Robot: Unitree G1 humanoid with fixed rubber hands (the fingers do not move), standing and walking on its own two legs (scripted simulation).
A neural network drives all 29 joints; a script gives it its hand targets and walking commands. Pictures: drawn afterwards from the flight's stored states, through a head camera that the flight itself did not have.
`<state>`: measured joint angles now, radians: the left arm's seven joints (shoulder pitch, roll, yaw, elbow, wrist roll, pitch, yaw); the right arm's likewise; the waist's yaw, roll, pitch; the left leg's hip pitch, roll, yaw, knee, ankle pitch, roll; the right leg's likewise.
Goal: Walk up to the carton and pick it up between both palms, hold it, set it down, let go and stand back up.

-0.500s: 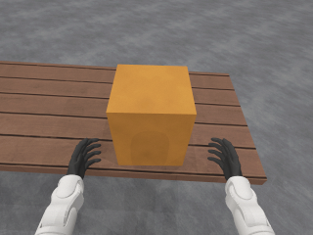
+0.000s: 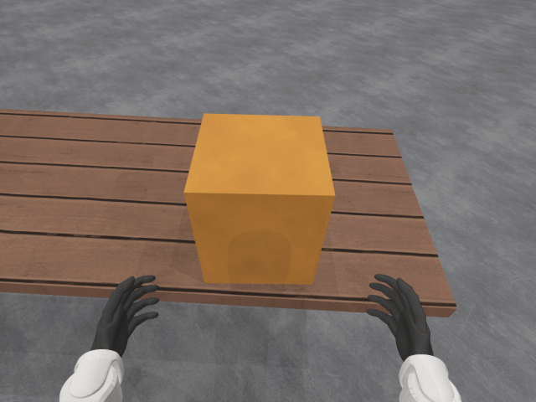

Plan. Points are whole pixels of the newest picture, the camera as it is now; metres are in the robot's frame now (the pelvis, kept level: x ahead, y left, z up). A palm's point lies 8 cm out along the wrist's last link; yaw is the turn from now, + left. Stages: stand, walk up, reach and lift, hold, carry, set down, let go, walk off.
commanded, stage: set down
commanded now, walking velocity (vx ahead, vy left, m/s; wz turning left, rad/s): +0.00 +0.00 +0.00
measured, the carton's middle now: (260, 202) +0.45 +0.04 +0.03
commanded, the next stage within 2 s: let go in 1.72 s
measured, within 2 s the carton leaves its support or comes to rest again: neither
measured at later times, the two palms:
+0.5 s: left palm (119, 349) +0.19 +0.23 -0.01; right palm (408, 356) +0.19 -0.18 +0.00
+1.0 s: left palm (119, 363) +0.18 +0.23 -0.04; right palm (403, 371) +0.19 -0.19 -0.05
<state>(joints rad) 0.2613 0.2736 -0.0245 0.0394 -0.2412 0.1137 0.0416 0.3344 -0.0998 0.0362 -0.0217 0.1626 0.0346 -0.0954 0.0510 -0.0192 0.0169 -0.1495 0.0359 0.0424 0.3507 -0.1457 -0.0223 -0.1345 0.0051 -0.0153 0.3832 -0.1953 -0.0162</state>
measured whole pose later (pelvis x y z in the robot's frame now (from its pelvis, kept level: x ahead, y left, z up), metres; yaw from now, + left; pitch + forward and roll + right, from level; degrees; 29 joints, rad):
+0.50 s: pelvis +0.02 +0.02 +0.00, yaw -2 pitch -3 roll +0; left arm 0.36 0.21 -0.08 0.05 -0.13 0.12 0.09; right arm 0.36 -0.15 -0.01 0.12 0.13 0.00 0.01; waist 0.05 -0.01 0.04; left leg -0.11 0.02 0.07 0.35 -0.19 0.01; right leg -0.08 -0.01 0.03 0.33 -0.19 0.01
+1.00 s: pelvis +0.04 +0.01 +0.00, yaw -1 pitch -3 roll +0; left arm 0.37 0.22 -0.03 0.24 -0.10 0.03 0.01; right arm 0.35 -0.14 0.03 0.38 0.07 -0.17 -0.01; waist 0.03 0.01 0.06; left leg -0.08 0.03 0.05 0.33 -0.19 -0.01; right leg -0.04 0.01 0.01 0.30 -0.20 0.00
